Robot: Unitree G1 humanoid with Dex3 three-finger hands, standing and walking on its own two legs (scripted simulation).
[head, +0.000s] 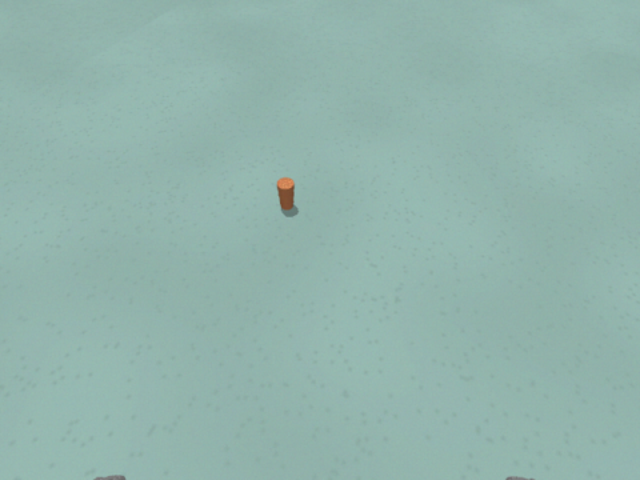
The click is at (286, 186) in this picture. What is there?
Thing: tapered cup
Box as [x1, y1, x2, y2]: [277, 178, 293, 209]
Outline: 281,178 277,181 277,188 281,207 284,209 289,209 292,207 293,202 293,181 290,178
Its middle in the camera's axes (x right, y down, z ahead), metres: -0.16 -0.20 +1.67
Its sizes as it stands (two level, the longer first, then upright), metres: 0.073 0.073 0.135
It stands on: the floor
